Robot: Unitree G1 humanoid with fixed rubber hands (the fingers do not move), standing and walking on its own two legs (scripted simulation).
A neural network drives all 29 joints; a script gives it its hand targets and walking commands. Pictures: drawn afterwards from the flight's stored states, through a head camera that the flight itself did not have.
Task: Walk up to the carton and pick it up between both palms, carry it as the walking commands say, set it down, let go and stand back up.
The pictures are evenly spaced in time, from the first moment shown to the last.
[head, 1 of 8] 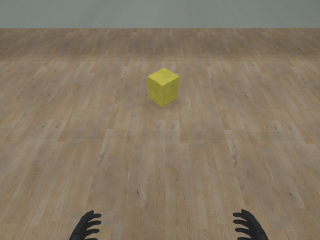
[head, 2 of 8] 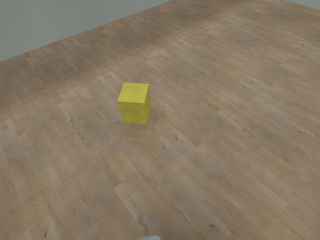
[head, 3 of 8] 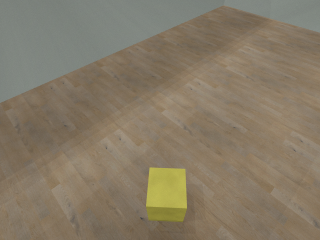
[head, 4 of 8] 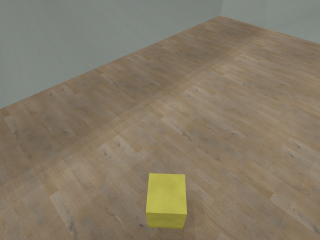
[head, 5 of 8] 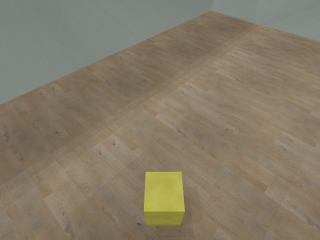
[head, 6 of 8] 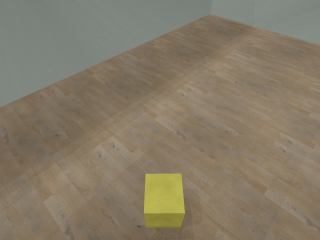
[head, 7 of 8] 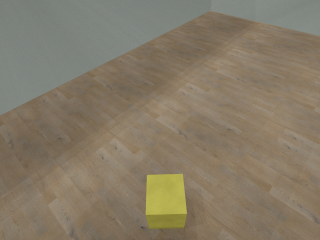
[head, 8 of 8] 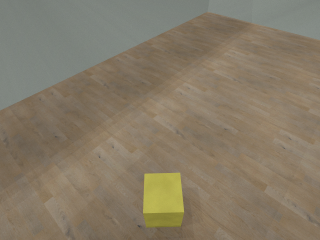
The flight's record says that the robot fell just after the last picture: no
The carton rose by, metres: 0.00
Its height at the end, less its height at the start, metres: +0.00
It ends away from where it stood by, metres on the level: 0.00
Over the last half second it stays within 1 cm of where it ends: yes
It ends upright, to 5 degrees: yes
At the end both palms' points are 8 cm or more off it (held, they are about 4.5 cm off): yes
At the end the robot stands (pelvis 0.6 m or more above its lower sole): yes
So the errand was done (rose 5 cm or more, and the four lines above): no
